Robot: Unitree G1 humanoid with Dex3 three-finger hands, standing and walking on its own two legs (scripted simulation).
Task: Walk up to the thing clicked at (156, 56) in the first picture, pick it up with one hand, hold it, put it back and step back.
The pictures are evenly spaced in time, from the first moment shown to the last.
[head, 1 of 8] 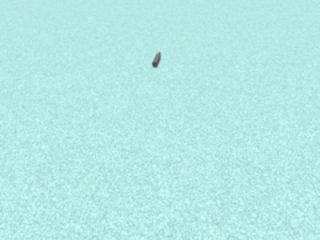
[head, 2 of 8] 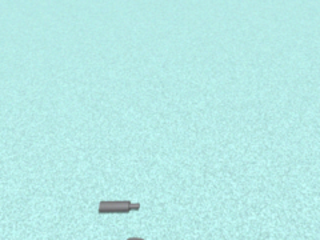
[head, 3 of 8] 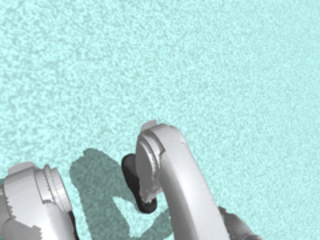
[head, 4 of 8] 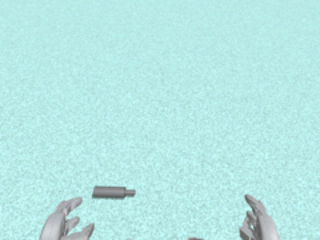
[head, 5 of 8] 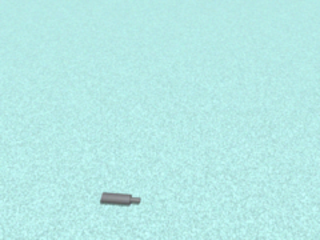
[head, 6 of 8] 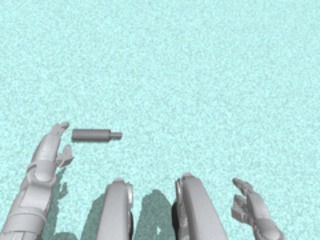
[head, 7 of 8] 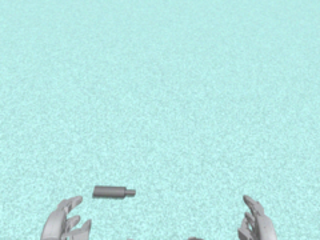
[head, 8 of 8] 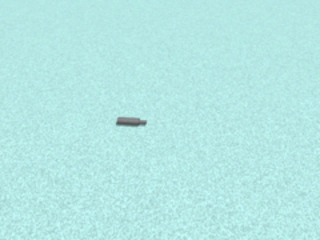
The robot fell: no
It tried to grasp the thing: yes
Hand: left
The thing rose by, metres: 0.00
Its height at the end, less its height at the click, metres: +0.00
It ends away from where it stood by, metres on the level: 0.01
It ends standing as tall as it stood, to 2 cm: yes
